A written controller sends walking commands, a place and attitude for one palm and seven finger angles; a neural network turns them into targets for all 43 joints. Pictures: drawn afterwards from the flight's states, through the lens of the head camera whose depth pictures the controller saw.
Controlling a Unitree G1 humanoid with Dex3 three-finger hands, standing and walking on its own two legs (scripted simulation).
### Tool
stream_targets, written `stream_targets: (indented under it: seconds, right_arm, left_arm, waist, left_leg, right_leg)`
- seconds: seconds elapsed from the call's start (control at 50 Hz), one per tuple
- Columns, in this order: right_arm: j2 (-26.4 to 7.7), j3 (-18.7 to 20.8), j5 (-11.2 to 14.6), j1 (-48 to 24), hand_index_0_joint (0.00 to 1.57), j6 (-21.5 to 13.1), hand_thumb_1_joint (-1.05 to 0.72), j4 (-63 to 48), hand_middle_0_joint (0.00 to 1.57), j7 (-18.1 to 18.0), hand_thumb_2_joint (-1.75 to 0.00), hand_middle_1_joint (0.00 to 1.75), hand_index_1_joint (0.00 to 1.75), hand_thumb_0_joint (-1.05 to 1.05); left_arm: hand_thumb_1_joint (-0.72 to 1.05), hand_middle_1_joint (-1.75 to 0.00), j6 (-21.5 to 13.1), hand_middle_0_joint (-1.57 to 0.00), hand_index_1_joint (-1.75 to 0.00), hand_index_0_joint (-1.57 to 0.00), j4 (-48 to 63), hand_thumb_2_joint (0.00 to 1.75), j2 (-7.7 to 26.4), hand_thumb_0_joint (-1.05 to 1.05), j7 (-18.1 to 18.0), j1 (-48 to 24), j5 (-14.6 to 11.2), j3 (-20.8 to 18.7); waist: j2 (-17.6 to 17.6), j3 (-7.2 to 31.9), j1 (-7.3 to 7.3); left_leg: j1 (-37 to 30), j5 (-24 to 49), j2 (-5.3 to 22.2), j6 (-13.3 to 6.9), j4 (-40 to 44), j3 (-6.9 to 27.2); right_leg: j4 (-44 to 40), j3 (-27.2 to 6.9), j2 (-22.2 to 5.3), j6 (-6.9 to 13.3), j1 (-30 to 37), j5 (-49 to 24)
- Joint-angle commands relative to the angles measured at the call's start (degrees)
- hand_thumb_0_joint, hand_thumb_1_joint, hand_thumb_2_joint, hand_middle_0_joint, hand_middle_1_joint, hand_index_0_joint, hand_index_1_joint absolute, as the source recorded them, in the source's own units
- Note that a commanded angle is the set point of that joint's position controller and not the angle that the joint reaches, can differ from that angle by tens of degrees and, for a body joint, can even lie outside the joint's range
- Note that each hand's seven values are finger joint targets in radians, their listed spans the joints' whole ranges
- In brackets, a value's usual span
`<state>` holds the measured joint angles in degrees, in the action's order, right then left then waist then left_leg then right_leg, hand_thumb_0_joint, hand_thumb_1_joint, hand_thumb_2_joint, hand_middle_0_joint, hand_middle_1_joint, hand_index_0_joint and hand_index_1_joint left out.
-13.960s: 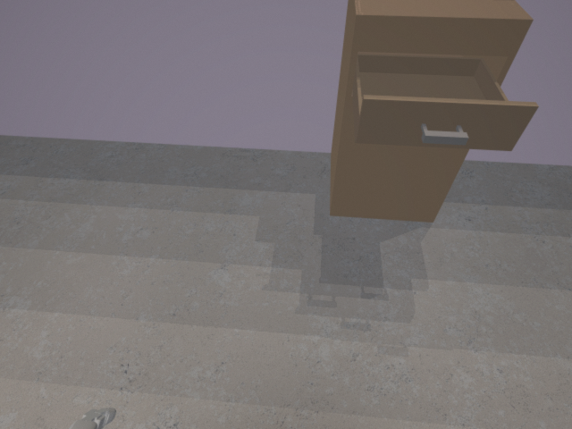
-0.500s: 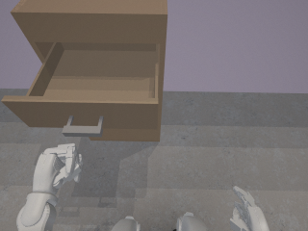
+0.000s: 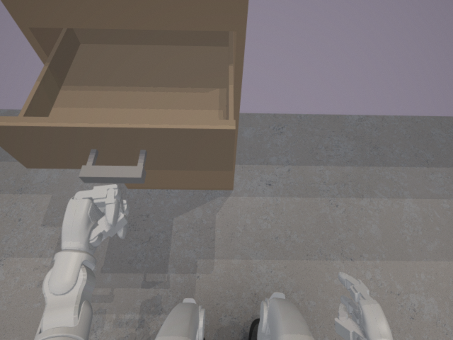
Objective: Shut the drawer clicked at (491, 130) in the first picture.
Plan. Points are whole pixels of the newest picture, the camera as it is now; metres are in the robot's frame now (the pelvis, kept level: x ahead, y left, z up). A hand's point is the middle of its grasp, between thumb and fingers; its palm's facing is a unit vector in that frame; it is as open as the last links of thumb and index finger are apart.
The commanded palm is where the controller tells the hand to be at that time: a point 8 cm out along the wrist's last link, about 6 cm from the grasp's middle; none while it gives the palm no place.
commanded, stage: bring the fist close to the handle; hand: left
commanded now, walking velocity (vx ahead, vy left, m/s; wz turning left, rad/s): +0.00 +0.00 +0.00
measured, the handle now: (116, 164) +0.41 +0.22 +0.03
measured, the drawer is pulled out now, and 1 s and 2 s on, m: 0.26 0.24 0.11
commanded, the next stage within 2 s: push the drawer shut in 0.38 s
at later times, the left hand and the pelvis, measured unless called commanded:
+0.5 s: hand (122, 214) +0.31 +0.19 +0.02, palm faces +0.02 -1.00 -0.04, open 3.3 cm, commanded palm +0.29 +0.24 +0.03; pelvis +0.00 +0.01 +0.00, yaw +0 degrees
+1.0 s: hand (124, 194) +0.35 +0.20 +0.02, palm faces +0.03 -1.00 -0.06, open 2.9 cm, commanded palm +0.35 +0.24 +0.03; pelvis -0.01 +0.00 -0.01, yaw +1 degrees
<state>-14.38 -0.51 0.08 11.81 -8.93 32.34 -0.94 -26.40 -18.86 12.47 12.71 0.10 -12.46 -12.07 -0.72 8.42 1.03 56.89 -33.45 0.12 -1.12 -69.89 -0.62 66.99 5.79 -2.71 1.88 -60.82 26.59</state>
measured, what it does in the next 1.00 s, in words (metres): stands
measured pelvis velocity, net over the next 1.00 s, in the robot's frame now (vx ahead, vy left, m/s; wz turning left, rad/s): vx -0.01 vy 0.00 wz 0.01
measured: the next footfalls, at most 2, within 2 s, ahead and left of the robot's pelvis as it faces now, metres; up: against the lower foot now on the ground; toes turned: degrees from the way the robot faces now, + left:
none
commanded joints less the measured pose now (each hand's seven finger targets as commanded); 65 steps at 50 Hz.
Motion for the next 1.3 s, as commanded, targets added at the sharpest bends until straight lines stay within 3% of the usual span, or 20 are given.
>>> stream_targets:
  seconds: [0.0,0.08,0.24,0.28,0.38,0.46,0.58,0.62,0.66,0.68,0.74,0.82,0.86,0.92,1.02,1.04,1.1,1.14,1.22,1.28]
  right_arm:
    - [-7.93,3.22,0.22,0.28,0.2,-2.26,-0.9,-7.34,0.2,-0.68,-0.9,0.3,0.3,0.0]
    - [-8.04,3.27,0.41,0.73,0.2,-1.65,-0.9,-7.55,0.2,-0.85,-0.9,0.3,0.3,0.0]
    - [-8.18,2.97,0.63,0.82,0.2,-0.81,-0.9,-7.78,0.2,-0.97,-0.9,0.3,0.3,0.0]
    - [-8.35,3.12,0.62,1.12,0.2,-0.71,-0.9,-7.62,0.2,-1.06,-0.9,0.3,0.3,0.0]
    - [-8.05,3.11,0.52,1.04,0.2,-0.42,-0.9,-7.88,0.2,-0.95,-0.9,0.3,0.3,0.0]
    - [-8.04,3.17,0.54,1.17,0.2,-0.15,-0.9,-8.18,0.2,-0.71,-0.9,0.3,0.3,0.0]
    - [-8.35,2.97,0.36,1.44,0.2,0.04,-0.9,-6.72,0.2,-1.26,-0.9,0.3,0.3,0.0]
    - [-8.57,3.04,0.28,1.69,0.2,-0.01,-0.9,-6.7,0.2,-1.44,-0.9,0.3,0.3,0.0]
    - [-8.29,3.09,0.27,2.13,0.2,0.14,-0.9,-6.75,0.2,-1.25,-0.9,0.3,0.3,0.0]
    - [-8.12,3.1,0.41,2.17,0.2,0.26,-0.9,-6.73,0.2,-1.15,-0.9,0.3,0.3,0.0]
    - [-8.57,2.86,0.4,2.44,0.2,0.45,-0.9,-5.54,0.2,-1.51,-0.9,0.3,0.3,0.0]
    - [-8.79,2.64,0.39,2.77,0.2,0.23,-0.9,-4.09,0.2,-2.3,-0.9,0.3,0.3,0.0]
    - [-8.7,2.59,0.39,2.73,0.2,0.1,-0.9,-3.71,0.2,-2.29,-0.9,0.3,0.3,0.0]
    - [-8.96,2.37,0.42,3.23,0.2,0.1,-0.9,-3.22,0.2,-2.6,-0.9,0.3,0.3,0.0]
    - [-9.2,2.29,0.45,4.29,0.2,0.1,-0.9,-2.45,0.2,-2.5,-0.9,0.3,0.3,0.0]
    - [-9.11,2.16,0.38,4.47,0.2,0.25,-0.9,-2.2,0.2,-2.36,-0.9,0.3,0.3,0.0]
    - [-9.24,1.93,0.43,4.75,0.2,0.62,-0.9,-1.72,0.2,-2.29,-0.9,0.3,0.3,0.0]
    - [-9.61,1.81,0.3,5.31,0.2,0.85,-0.9,-1.36,0.2,-2.42,-0.9,0.3,0.3,0.0]
    - [-9.81,2.0,-0.02,6.74,0.2,1.23,-0.9,-1.52,0.2,-1.92,-0.9,0.3,0.3,0.0]
    - [-9.92,2.11,-0.18,7.57,0.2,1.77,-0.9,-0.89,0.2,-1.41,-0.9,0.3,0.3,0.0]
  left_arm:
    - [0.9,-1.6,-5.23,-1.4,-1.6,-1.4,12.43,0.9,9.88,0.0,-0.26,-10.15,-1.05,-4.49]
    - [0.9,-1.6,-4.2,-1.4,-1.6,-1.4,14.4,0.9,10.27,0.0,0.27,-8.85,-1.55,-4.33]
    - [0.9,-1.6,-2.39,-1.4,-1.6,-1.4,12.43,0.9,7.89,0.0,-0.17,-9.3,-1.6,-1.93]
    - [0.9,-1.6,-2.63,-1.4,-1.6,-1.4,11.91,0.9,9.37,0.0,-0.52,-9.0,-1.49,-3.48]
    - [0.9,-1.6,-3.2,-1.4,-1.6,-1.4,13.6,0.9,9.18,0.0,-0.53,-9.01,-1.26,-3.07]
    - [0.9,-1.6,-2.95,-1.4,-1.6,-1.4,14.1,0.9,8.29,0.0,-0.74,-7.47,-1.2,-2.04]
    - [0.9,-1.6,-3.03,-1.4,-1.6,-1.4,10.36,0.9,9.03,0.0,-2.0,-17.07,-0.09,-2.17]
    - [0.9,-1.6,-3.3,-1.4,-1.6,-1.4,10.85,0.9,10.77,0.0,-1.88,-17.55,-0.05,-3.48]
    - [0.9,-1.6,-2.98,-1.4,-1.6,-1.4,11.08,0.9,9.79,0.0,-1.52,-17.04,0.0,-2.66]
    - [0.9,-1.6,-2.63,-1.4,-1.6,-1.4,10.4,0.9,8.33,0.0,-1.38,-16.94,-0.21,-1.45]
    - [0.9,-1.6,-2.52,-1.4,-1.6,-1.4,8.17,0.9,9.71,0.0,-1.91,-23.84,0.2,-1.83]
    - [0.9,-1.6,-3.33,-1.4,-1.6,-1.4,5.22,0.9,11.32,0.0,-2.07,-32.09,0.67,-2.3]
    - [0.9,-1.6,-3.45,-1.4,-1.6,-1.4,3.62,0.9,11.21,0.0,-1.69,-33.05,0.56,-2.57]
    - [0.9,-1.6,-3.48,-1.4,-1.6,-1.4,1.42,0.9,13.28,0.0,-1.16,-37.22,0.54,-3.38]
    - [0.9,-1.6,-3.57,-1.4,-1.6,-1.4,-1.49,0.9,13.66,0.0,-1.05,-42.81,0.68,-2.93]
    - [0.9,-1.6,-3.43,-1.4,-1.6,-1.4,-3.5,0.9,13.65,0.0,-1.09,-42.88,0.93,-3.3]
    - [0.9,-1.6,-3.66,-1.4,-1.6,-1.4,-8.22,0.9,14.94,0.0,-1.35,-46.9,1.21,-4.23]
    - [0.9,-1.6,-4.32,-1.4,-1.6,-1.4,-10.26,0.9,17.67,0.0,-1.08,-50.29,1.45,-6.09]
    - [0.9,-1.6,-5.25,-1.4,-1.6,-1.4,-12.52,0.9,17.45,0.0,-0.71,-52.74,1.92,-5.54]
    - [0.9,-1.6,-5.53,-1.4,-1.6,-1.4,-15.31,0.9,16.83,0.0,-0.92,-54.1,2.08,-5.54]
  waist:
    - [-1.92,21.22,0.12]
    - [-2.13,23.67,0.23]
    - [-0.58,19.76,1.22]
    - [0.4,19.62,0.87]
    - [-2.63,21.13,0.44]
    - [-2.06,20.94,0.58]
    - [-0.8,19.15,2.21]
    - [-2.26,21.62,1.33]
    - [-3.55,24.09,0.92]
    - [-2.83,23.12,1.46]
    - [-0.72,20.96,3.14]
    - [-1.05,20.47,4.45]
    - [-2.72,21.87,3.8]
    - [-1.89,22.92,4.28]
    - [-3.91,24.64,4.89]
    - [-4.11,24.27,4.45]
    - [-2.27,21.7,5.41]
    - [-2.15,21.8,5.51]
    - [-5.38,24.66,5.47]
    - [-4.13,24.42,6.03]
  left_leg:
    - [-4.04,16.3,-0.72,0.35,9.45,2.02]
    - [-5.85,19.67,-0.4,0.37,9.55,2.35]
    - [-4.44,16.03,-0.48,0.18,10.07,2.66]
    - [-3.88,15.39,-0.46,0.25,10.02,2.61]
    - [-5.89,18.32,-0.47,0.57,10.16,2.48]
    - [-6.49,19.81,-0.3,0.68,10.22,2.69]
    - [-4.8,15.6,-0.43,0.49,9.46,2.83]
    - [-5.7,17.6,-0.46,0.61,9.46,2.91]
    - [-8.38,21.7,-0.29,1.12,9.8,2.99]
    - [-8.54,21.84,-0.21,1.06,9.85,2.85]
    - [-6.13,17.77,-0.1,0.67,9.39,3.25]
    - [-4.76,14.08,-0.31,0.24,8.79,3.24]
    - [-5.39,13.52,-0.54,0.35,8.95,2.94]
    - [-4.65,13.14,-0.5,0.09,8.8,3.17]
    - [-6.61,13.32,-0.44,0.21,9.25,3.5]
    - [-6.34,12.94,-0.56,0.35,9.56,3.42]
    - [-3.26,9.42,-0.64,0.05,9.51,2.99]
    - [-2.44,9.1,-0.62,-0.12,9.36,2.96]
    - [-5.29,12.28,-0.64,0.12,9.54,3.29]
    - [-5.06,12.23,-0.56,0.14,9.63,3.27]
  right_leg:
    - [-7.14,-5.06,1.46,-0.35,19.49,-10.45]
    - [-6.69,-4.68,1.69,-0.43,20.76,-13.75]
    - [-7.63,-4.11,1.87,-0.5,18.44,-9.77]
    - [-7.86,-4.32,1.8,-0.5,18.79,-9.2]
    - [-7.16,-4.03,1.76,-0.28,19.07,-11.96]
    - [-6.91,-3.7,1.93,-0.28,18.84,-13.03]
    - [-7.19,-3.91,1.92,-0.43,16.18,-9.27]
    - [-6.57,-3.98,1.94,-0.14,17.32,-10.93]
    - [-6.16,-3.7,1.84,-0.13,18.27,-14.25]
    - [-6.69,-3.67,1.89,-0.3,18.06,-14.45]
    - [-6.95,-3.73,2.04,-0.56,16.03,-11.18]
    - [-7.53,-4.31,1.93,-0.61,14.67,-7.86]
    - [-7.94,-4.69,1.79,-0.57,14.99,-7.21]
    - [-8.0,-4.95,1.91,-0.53,15.75,-6.73]
    - [-8.35,-4.8,2.02,-0.45,14.95,-6.6]
    - [-8.53,-4.75,2.05,-0.43,15.06,-6.32]
    - [-9.56,-5.47,1.93,-0.7,14.81,-3.25]
    - [-9.47,-5.76,2.02,-0.59,15.03,-3.03]
    - [-8.58,-5.11,2.2,-0.22,14.53,-5.84]
    - [-8.89,-5.06,2.27,-0.49,14.27,-6.04]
